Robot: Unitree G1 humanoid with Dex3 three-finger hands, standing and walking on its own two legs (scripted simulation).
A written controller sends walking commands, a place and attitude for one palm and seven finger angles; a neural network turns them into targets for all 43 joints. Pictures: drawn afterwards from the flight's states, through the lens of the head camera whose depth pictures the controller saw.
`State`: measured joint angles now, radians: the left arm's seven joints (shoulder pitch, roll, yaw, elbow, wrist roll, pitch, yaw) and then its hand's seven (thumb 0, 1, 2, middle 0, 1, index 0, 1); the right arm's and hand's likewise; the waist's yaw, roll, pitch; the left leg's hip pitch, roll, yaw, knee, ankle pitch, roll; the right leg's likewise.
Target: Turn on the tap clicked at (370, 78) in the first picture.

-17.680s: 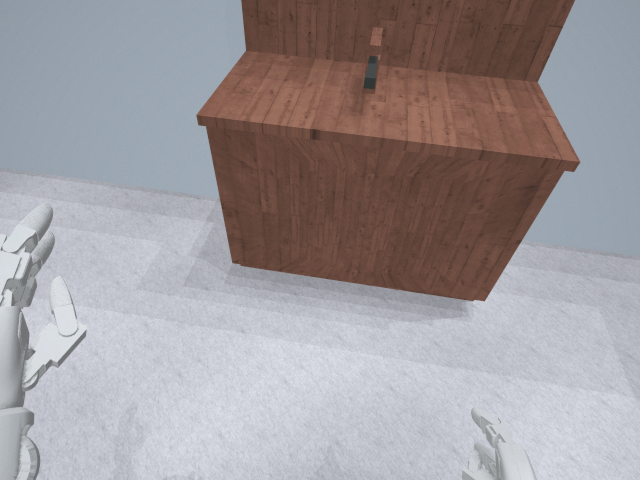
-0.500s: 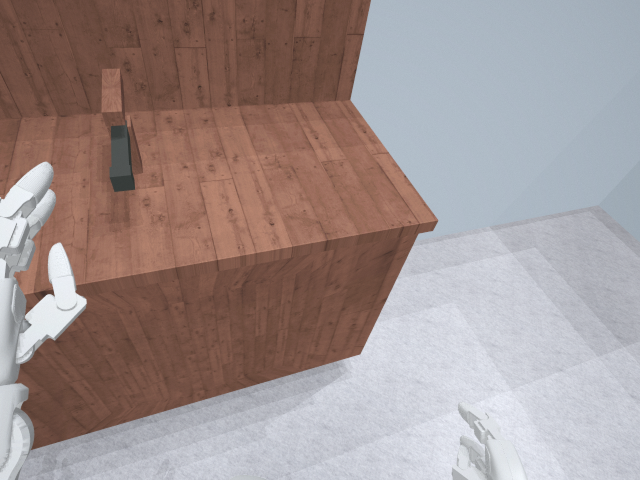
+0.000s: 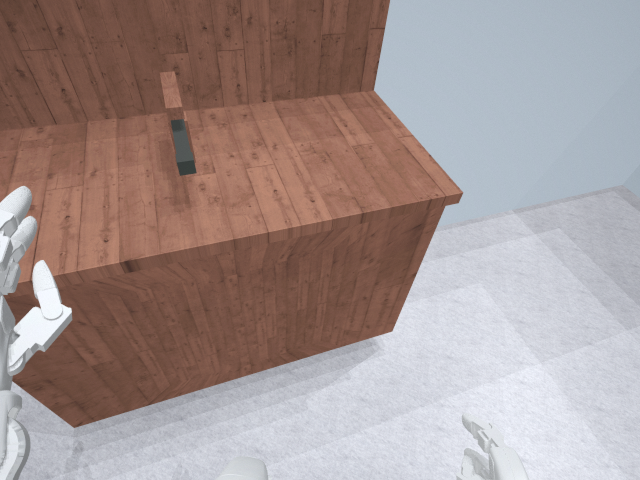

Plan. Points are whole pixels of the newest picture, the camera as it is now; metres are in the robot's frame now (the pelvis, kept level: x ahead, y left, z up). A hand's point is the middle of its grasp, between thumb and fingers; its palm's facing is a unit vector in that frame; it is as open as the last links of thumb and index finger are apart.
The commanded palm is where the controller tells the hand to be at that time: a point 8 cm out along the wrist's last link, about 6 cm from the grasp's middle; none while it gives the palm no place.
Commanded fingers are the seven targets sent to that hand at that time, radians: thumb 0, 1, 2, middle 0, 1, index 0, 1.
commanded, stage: come to a stop and stand still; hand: left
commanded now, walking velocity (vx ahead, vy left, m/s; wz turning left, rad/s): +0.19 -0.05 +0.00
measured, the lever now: (186, 163) +0.57 +0.30 +0.05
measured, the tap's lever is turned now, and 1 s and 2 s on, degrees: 0 0 0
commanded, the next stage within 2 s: look again from close up in 1.10 s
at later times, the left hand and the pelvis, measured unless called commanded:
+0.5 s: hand (8, 330) +0.19 +0.31 +0.15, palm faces +0.49 -0.81 -0.33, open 7.4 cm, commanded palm +0.14 +0.33 +0.18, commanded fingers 0.00 0.90 0.90 -0.20 -0.30 -0.20 -0.30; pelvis +0.00 +0.04 +0.00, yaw +4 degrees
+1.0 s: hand (46, 299) +0.22 +0.30 +0.15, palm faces +0.49 -0.80 -0.35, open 7.4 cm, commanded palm +0.17 +0.33 +0.18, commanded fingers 0.00 0.90 0.90 -0.20 -0.30 -0.20 -0.30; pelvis +0.03 +0.03 +0.01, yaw +5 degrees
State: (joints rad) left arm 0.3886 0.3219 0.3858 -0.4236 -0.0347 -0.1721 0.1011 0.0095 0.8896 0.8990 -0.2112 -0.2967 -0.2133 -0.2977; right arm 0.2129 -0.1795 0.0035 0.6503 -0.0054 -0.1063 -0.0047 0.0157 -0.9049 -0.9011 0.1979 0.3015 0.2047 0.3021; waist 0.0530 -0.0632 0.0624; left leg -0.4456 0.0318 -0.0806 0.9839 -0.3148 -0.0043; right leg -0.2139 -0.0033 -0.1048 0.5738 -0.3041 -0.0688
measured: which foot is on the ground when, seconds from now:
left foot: up 0.00-0.06, down 0.08-0.28, up 0.30-0.50, down 0.52-1.00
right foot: down 0.00-1.00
